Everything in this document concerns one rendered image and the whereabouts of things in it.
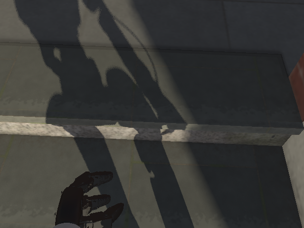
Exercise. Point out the left robot hand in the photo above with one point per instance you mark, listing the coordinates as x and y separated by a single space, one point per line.
74 206

